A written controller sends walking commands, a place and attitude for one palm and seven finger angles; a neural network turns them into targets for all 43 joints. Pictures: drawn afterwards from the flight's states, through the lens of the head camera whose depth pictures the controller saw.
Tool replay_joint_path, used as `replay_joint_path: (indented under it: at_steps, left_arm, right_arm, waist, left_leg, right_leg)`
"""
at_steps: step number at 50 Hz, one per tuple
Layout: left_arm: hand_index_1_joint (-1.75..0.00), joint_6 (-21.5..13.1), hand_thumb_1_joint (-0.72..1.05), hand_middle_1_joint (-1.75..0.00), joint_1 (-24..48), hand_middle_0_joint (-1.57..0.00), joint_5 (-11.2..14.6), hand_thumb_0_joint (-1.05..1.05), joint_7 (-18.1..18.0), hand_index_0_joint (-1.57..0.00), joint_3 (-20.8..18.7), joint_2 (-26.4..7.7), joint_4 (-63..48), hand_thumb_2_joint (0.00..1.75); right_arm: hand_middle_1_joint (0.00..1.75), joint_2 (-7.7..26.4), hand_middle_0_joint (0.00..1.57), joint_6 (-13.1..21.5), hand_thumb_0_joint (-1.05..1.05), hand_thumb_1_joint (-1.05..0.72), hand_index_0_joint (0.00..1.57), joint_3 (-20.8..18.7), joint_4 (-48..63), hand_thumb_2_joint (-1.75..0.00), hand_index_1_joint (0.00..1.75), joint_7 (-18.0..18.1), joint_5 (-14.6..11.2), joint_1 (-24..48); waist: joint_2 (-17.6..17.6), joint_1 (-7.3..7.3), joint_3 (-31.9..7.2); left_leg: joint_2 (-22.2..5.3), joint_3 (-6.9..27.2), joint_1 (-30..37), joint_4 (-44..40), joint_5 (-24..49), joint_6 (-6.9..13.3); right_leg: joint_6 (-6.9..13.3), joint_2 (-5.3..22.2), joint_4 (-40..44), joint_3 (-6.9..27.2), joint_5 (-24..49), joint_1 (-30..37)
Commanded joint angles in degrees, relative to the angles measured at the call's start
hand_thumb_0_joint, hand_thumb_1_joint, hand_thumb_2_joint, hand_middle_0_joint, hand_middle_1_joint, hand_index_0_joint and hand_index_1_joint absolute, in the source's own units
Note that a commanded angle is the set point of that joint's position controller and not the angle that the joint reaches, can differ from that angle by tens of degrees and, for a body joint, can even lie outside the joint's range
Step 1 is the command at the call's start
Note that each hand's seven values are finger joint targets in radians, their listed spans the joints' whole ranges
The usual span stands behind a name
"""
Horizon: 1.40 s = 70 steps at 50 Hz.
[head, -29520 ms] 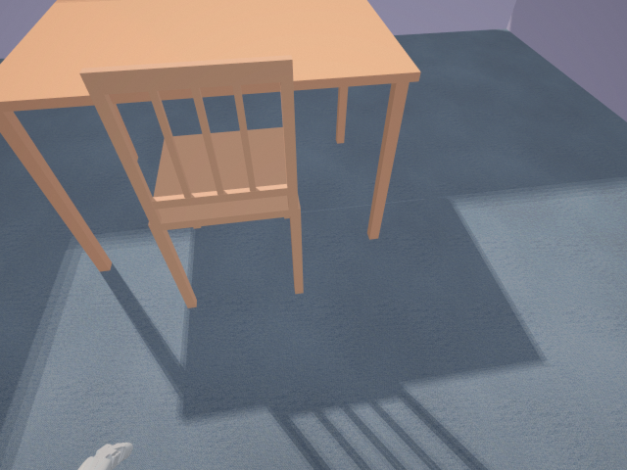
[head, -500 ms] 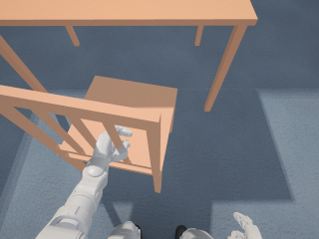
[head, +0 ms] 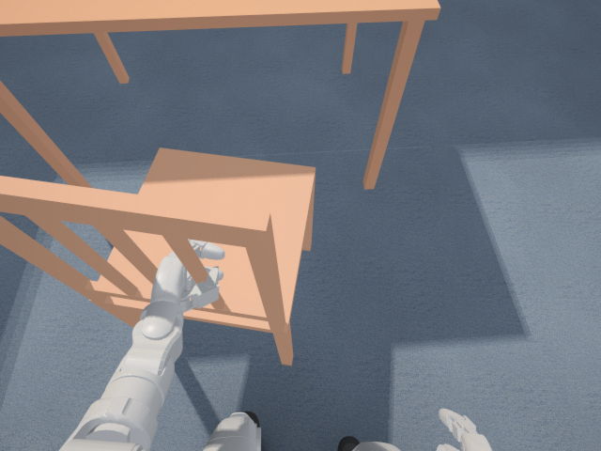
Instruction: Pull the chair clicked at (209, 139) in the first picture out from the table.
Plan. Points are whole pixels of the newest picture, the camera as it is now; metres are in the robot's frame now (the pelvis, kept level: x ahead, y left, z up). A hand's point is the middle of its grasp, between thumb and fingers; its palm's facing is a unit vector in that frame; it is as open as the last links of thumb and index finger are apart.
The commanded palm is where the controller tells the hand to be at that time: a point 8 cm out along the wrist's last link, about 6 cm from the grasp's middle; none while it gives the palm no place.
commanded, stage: step backward, pulling the chair out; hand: left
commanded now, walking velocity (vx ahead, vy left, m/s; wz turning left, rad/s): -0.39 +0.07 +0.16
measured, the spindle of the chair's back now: (146, 267) +0.36 +0.26 -0.08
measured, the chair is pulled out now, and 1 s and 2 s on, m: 0.39 0.64 0.71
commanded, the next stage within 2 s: stop walking, hand still on the chair in 0.90 s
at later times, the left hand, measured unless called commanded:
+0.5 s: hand (222, 373) +0.21 +0.12 -0.07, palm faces +0.00 -0.99 -0.14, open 5.0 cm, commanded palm +0.20 +0.17 -0.07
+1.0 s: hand out of the picture +0.09 +0.11 -0.06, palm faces -0.02 -0.99 -0.13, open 5.0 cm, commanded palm +0.08 +0.16 -0.05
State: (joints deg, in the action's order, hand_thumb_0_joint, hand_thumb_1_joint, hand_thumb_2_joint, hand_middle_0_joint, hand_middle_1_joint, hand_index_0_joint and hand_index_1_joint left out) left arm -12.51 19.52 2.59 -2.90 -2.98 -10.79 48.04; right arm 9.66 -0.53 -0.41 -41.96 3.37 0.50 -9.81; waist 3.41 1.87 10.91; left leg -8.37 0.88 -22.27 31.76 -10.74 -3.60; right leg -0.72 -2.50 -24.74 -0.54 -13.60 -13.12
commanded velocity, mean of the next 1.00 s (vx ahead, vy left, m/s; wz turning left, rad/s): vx -0.33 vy -0.02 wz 0.07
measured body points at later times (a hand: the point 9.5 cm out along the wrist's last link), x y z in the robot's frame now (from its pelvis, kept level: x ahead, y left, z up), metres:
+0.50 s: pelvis -0.11 -0.02 +0.00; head -0.03 -0.01 +0.44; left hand +0.21 +0.17 -0.05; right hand +0.01 -0.24 -0.13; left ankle -0.08 +0.12 -0.74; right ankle -0.10 -0.16 -0.73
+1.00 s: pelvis -0.22 -0.02 +0.00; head -0.16 -0.01 +0.44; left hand +0.09 +0.16 -0.05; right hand -0.11 -0.26 -0.13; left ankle -0.21 +0.11 -0.74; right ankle -0.22 -0.15 -0.74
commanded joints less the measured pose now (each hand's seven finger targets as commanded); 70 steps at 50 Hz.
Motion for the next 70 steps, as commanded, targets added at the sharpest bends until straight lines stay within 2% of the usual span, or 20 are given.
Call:
replay_joint_path:
  at_steps: [1, 4, 9, 12, 14, 16, 19, 25, 28, 30, 37, 40, 42, 45, 49, 52, 53, 61, 66, 70]
  left_arm:
    - [-1.45, -3.6, 0.9, -1.45, 10.8, -0.5, -2.6, 0.0, -1.5, -0.5, -1.8, -10.8, -8.7, 0.9]
    - [-1.45, -1.7, 0.9, -1.45, 9.3, -0.5, -2.6, 0.0, -1.7, -0.5, -1.5, -10.1, -7.7, 0.9]
    - [-1.45, 0.8, 0.9, -1.45, 9.8, -0.5, -2.0, 0.0, -2.8, -0.5, 0.4, -7.6, -4.8, 0.9]
    - [-1.45, 0.9, 0.9, -1.45, 13.1, -0.5, -1.1, 0.0, -2.3, -0.5, 4.8, -3.9, -7.4, 0.9]
    - [-1.45, 0.6, 0.9, -1.45, 16.1, -0.5, -0.9, 0.0, -1.9, -0.5, 7.3, -1.1, -9.8, 0.9]
    - [-1.45, -0.1, 0.9, -1.45, 19.6, -0.5, -1.4, 0.0, -1.7, -0.5, 8.5, 1.1, -12.9, 0.9]
    - [-1.45, -0.2, 0.9, -1.45, 16.7, -0.5, -1.1, 0.0, -2.3, -0.5, 6.1, -0.3, -9.8, 0.9]
    - [-1.45, -2.1, 0.9, -1.45, 17.0, -0.5, -2.3, 0.0, -1.3, -0.5, 5.4, -2.5, -6.1, 0.9]
    - [-1.45, -2.2, 0.9, -1.45, 17.5, -0.5, -2.2, 0.0, -1.9, -0.5, 1.8, -8.6, -4.1, 0.9]
    - [-1.45, -0.4, 0.9, -1.45, 14.3, -0.5, -1.6, 0.0, -1.9, -0.5, 0.4, -9.1, -1.9, 0.9]
    - [-1.45, 1.3, 0.9, -1.45, 11.7, -0.5, -1.1, 0.0, -2.2, -0.5, 3.9, -3.9, -4.2, 0.9]
    - [-1.45, 1.8, 0.9, -1.45, 13.4, -0.5, -0.5, 0.0, -1.6, -0.5, 7.4, 1.1, -7.9, 0.9]
    - [-1.45, 1.1, 0.9, -1.45, 18.1, -0.5, -0.7, 0.0, -1.1, -0.5, 8.8, 2.7, -12.0, 0.9]
    - [-1.45, 1.3, 0.9, -1.45, 16.5, -0.5, -0.6, 0.0, -1.5, -0.5, 7.8, 2.2, -8.9, 0.9]
    - [-1.45, 0.5, 0.9, -1.45, 17.5, -0.5, -1.4, 0.0, -0.8, -0.5, 6.6, -1.0, -4.3, 0.9]
    - [-1.45, -0.5, 0.9, -1.45, 16.3, -0.5, -1.7, 0.0, -1.1, -0.5, 5.4, -4.0, -12.4, 0.9]
    - [-1.45, 0.8, 0.9, -1.45, 14.3, -0.5, -0.8, 0.0, -1.6, -0.5, 3.3, -5.9, -8.8, 0.9]
    - [-1.45, 2.9, 0.9, -1.45, 11.7, -0.5, -0.9, 0.0, -2.2, -0.5, 5.4, -2.5, -8.9, 0.9]
    - [-1.45, 2.0, 0.9, -1.45, 9.9, -0.5, -0.7, 0.0, -1.9, -0.5, 6.7, -0.5, -10.6, 0.9]
    - [-1.45, 1.9, 0.9, -1.45, 6.1, -0.5, -0.7, 0.0, -1.8, -0.5, 7.9, 0.8, -11.8, 0.9]
  right_arm:
    - [0.3, 10.4, 0.2, 1.5, 0.0, -0.9, 0.2, -4.1, 6.7, -0.9, 0.3, 3.1, -1.4, -0.7]
    - [0.3, 10.1, 0.2, 1.6, 0.0, -0.9, 0.2, -2.4, 6.6, -0.9, 0.3, 3.6, -0.9, 4.1]
    - [0.3, 11.0, 0.2, 1.0, 0.0, -0.9, 0.2, -1.3, 5.0, -0.9, 0.3, 4.4, -1.3, 1.1]
    - [0.3, 12.7, 0.2, 0.4, 0.0, -0.9, 0.2, -1.9, 5.4, -0.9, 0.3, 5.0, -1.3, -1.8]
    - [0.3, 13.3, 0.2, -0.7, 0.0, -0.9, 0.2, -2.8, 7.2, -0.9, 0.3, 3.7, -1.1, -2.2]
    - [0.3, 10.8, 0.2, -0.2, 0.0, -0.9, 0.2, -2.1, 7.0, -0.9, 0.3, 2.6, 0.9, -1.1]
    - [0.3, 11.3, 0.2, 0.5, 0.0, -0.9, 0.2, -3.0, 5.8, -0.9, 0.3, 1.6, 0.4, -3.1]
    - [0.3, 11.7, 0.2, 1.8, 0.0, -0.9, 0.2, -3.1, 5.1, -0.9, 0.3, 1.8, -0.8, -3.1]
    - [0.3, 10.7, 0.2, 1.2, 0.0, -0.9, 0.2, -2.9, 5.5, -0.9, 0.3, 3.5, -1.8, -1.2]
    - [0.3, 11.1, 0.2, 1.3, 0.0, -0.9, 0.2, -2.9, 6.0, -0.9, 0.3, 3.9, -2.1, 1.8]
    - [0.3, 11.1, 0.2, 0.6, 0.0, -0.9, 0.2, -1.2, 4.8, -0.9, 0.3, 4.6, -1.6, -1.2]
    - [0.3, 13.2, 0.2, -0.4, 0.0, -0.9, 0.2, -2.5, 7.4, -0.9, 0.3, 3.9, -1.1, -1.6]
    - [0.3, 10.6, 0.2, 0.1, 0.0, -0.9, 0.2, -1.7, 7.4, -0.9, 0.3, 2.5, 0.4, 0.2]
    - [0.3, 11.8, 0.2, 0.8, 0.0, -0.9, 0.2, -2.8, 5.9, -0.9, 0.3, 1.3, -0.4, -3.5]
    - [0.3, 12.5, 0.2, 1.8, 0.0, -0.9, 0.2, -2.6, 5.2, -0.9, 0.3, 1.7, -1.4, -4.8]
    - [0.3, 10.1, 0.2, 1.9, 0.0, -0.9, 0.2, -1.3, 8.6, -0.9, 0.3, 2.7, -2.3, -1.8]
    - [0.3, 10.9, 0.2, 1.4, 0.0, -0.9, 0.2, -2.1, 8.0, -0.9, 0.3, 3.3, -2.7, -2.7]
    - [0.3, 9.3, 0.2, 1.3, 0.0, -0.9, 0.2, -0.1, 8.9, -0.9, 0.3, 3.6, -1.8, 0.0]
    - [0.3, 8.6, 0.2, 1.8, 0.0, -0.9, 0.2, 0.2, 8.8, -0.9, 0.3, 3.6, -1.5, -0.3]
    - [0.3, 8.6, 0.2, 3.0, 0.0, -0.9, 0.2, 0.4, 8.7, -0.9, 0.3, 3.5, -1.6, -0.3]
  waist:
    - [-14.7, 0.76, -31.3]
    - [-7.2, -1.62, -27.5]
    - [-12.6, -0.39, -25.4]
    - [-8.3, 0.64, -26.0]
    - [3.1, 0.27, -25.0]
    - [15.0, 0.78, -26.1]
    - [10.2, -0.05, -26.1]
    - [5.1, -0.01, -27.1]
    - [-14.2, -0.03, -28.9]
    - [-16.3, -2.25, -27.9]
    - [-14.0, 0.09, -27.5]
    - [6.7, -1.01, -25.2]
    - [15.0, -0.16, -24.8]
    - [8.9, -0.56, -24.2]
    - [3.7, -0.49, -25.3]
    - [-3.0, 0.38, -28.0]
    - [-12.5, 0.02, -29.9]
    - [-2.0, -0.7, -18.6]
    - [-4.7, -0.57, -16.4]
    - [1.0, -1.03, -16.8]
  left_leg:
    - [6.0, -1.3, 3.7, 14.0, -8.4, 1.1]
    - [7.3, 4.8, -2.1, 22.4, -17.3, 1.7]
    - [7.0, 3.5, 1.7, 6.2, -11.1, 1.2]
    - [1.0, 5.4, 10.3, -11.4, 16.0, 3.9]
    - [-7.3, 10.8, 16.1, -8.3, 37.1, 8.7]
    - [-10.4, 14.7, 20.4, -8.6, 45.6, 11.5]
    - [-10.8, 12.7, 23.8, -3.7, 51.7, 12.1]
    - [-4.5, 7.2, 17.2, 1.0, 31.9, 6.9]
    - [6.4, 0.3, 1.9, 13.2, -11.7, 0.7]
    - [8.0, 5.2, -1.3, 24.5, -19.2, 1.2]
    - [5.9, 1.1, 8.2, -6.3, -2.6, 1.6]
    - [-7.6, 12.0, 11.1, -9.7, 26.2, 9.2]
    - [-10.5, 15.7, 14.1, -9.3, 35.3, 12.1]
    - [-10.0, 13.5, 21.9, -2.6, 45.8, 11.6]
    - [-5.5, 10.0, 19.1, 1.4, 33.2, 7.2]
    - [0.9, 2.5, 8.6, 0.9, 9.9, 3.1]
    - [2.6, 1.7, 8.6, 3.1, 4.1, 2.3]
    - [3.2, 4.6, 9.3, -7.4, -15.4, 6.1]
    - [4.0, 4.7, 9.3, -7.9, -13.1, 6.4]
    - [0.4, 9.3, 9.7, -14.0, -9.2, 7.4]
  right_leg:
    - [5.4, 17.1, -0.1, 7.4, 53.5, 13.7]
    - [8.4, 22.5, 0.4, 10.5, 42.4, 7.9]
    - [6.7, 19.0, -1.0, 5.7, 39.2, 9.7]
    - [1.6, 11.6, -6.0, 1.4, 28.0, 6.4]
    - [-0.4, 4.6, -11.9, 0.1, 8.4, -1.1]
    - [0.3, 4.5, -19.7, 0.8, -12.1, -8.7]
    - [1.4, 4.0, -16.5, 1.8, -11.4, -8.8]
    - [1.1, 5.5, 4.1, 0.6, 16.0, 5.5]
    - [7.5, 20.6, 2.8, 11.3, 39.4, 10.4]
    - [10.7, 25.1, 2.9, 13.1, 36.2, 6.6]
    - [4.3, 16.7, -3.5, 4.0, 24.9, 6.7]
    - [-0.3, 4.4, -15.7, -1.3, 3.2, -1.2]
    - [0.3, 4.6, -22.9, 0.0, -14.6, -7.3]
    - [1.3, 4.2, -13.4, 1.2, -10.7, -8.3]
    - [1.3, 5.3, 6.3, 0.8, 12.1, 3.8]
    - [4.2, 14.2, 0.2, 5.3, 27.9, 11.3]
    - [5.1, 15.2, 0.2, 7.1, 24.8, 11.6]
    - [1.0, 8.5, 4.5, 3.9, -21.5, -4.3]
    - [1.6, 8.0, 4.7, 3.9, -18.2, -3.8]
    - [0.8, 5.0, -0.9, 0.6, -8.4, -1.4]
